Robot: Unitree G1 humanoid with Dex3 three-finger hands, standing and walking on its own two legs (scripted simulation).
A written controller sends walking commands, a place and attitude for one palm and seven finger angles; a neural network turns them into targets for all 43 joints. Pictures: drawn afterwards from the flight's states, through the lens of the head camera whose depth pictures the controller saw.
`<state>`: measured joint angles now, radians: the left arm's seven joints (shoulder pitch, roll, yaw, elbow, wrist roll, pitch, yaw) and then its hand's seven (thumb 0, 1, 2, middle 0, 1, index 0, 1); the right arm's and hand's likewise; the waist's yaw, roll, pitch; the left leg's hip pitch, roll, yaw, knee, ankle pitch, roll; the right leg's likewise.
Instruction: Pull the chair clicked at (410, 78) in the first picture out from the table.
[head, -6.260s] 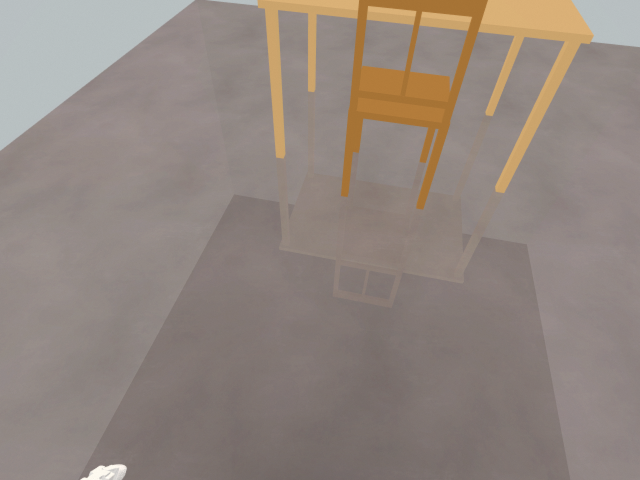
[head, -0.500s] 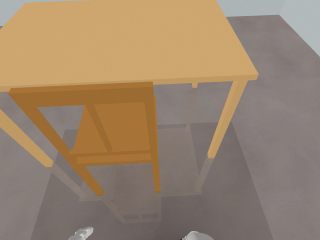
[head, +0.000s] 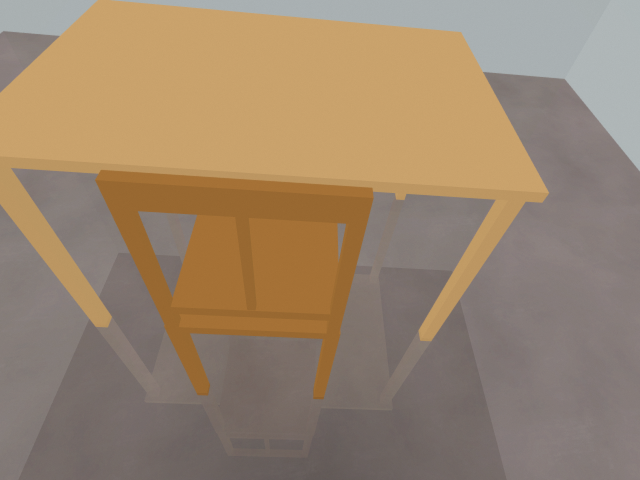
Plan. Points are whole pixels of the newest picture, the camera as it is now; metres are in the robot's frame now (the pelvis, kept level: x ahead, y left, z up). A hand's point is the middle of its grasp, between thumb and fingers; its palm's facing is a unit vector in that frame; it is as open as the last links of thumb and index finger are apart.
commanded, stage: come to a stop and stand still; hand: left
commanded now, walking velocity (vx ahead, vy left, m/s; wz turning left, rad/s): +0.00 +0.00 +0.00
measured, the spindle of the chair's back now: (247, 266) +0.46 +0.17 -0.10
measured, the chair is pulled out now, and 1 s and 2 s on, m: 0.00 0.00 0.00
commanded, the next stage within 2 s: look again from close up in 1.70 s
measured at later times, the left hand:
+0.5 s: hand out of the picture -0.03 +0.14 -0.18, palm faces +0.00 -0.99 -0.17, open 7.4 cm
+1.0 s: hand out of the picture -0.03 +0.12 -0.17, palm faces +0.03 -0.99 -0.17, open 7.4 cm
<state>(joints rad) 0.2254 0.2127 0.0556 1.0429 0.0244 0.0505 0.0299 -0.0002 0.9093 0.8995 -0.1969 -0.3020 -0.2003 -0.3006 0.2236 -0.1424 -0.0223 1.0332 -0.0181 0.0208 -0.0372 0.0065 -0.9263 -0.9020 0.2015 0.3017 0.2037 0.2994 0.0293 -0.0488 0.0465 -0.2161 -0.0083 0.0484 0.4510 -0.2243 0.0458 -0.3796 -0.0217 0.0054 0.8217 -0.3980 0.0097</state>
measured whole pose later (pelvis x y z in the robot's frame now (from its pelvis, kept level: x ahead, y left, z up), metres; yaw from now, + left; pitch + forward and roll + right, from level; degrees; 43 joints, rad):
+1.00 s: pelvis -0.01 -0.03 +0.00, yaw -1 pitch -1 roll +1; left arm 0.32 0.10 0.00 1.15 0.01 -0.01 0.05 0.00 0.91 0.90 -0.20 -0.30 -0.20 -0.30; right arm 0.29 -0.12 0.00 1.17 0.00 0.00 -0.04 0.01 -0.92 -0.90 0.20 0.30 0.20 0.30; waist 0.00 0.00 0.03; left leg -0.19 0.01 0.06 0.39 -0.18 0.00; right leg -0.08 0.00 -0.03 0.40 -0.30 -0.02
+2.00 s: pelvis +0.01 -0.02 -0.01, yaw -3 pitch -1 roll +0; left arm 0.33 0.14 -0.01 1.05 0.02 -0.03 0.06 0.00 0.90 0.90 -0.20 -0.30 -0.20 -0.30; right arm 0.25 -0.18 -0.01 1.03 -0.01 -0.02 -0.03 0.01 -0.91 -0.90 0.20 0.30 0.20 0.30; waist -0.01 0.01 0.04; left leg -0.25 0.02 0.05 0.59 -0.31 0.02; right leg -0.11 0.02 0.01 0.53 -0.39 -0.01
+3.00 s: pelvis -0.03 -0.02 -0.05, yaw -2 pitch +12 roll +1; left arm 0.30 0.18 0.16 0.12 -0.22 -0.41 -0.07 0.01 0.80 0.85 -0.18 -0.28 -0.19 -0.28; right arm 0.23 -0.24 -0.04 0.69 -0.01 -0.31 0.01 0.01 -0.90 -0.90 0.20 0.30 0.21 0.30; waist -0.03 -0.02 -0.14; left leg -0.73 -0.01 0.04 0.88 -0.35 0.02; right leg -0.63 0.00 -0.01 0.93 -0.50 -0.02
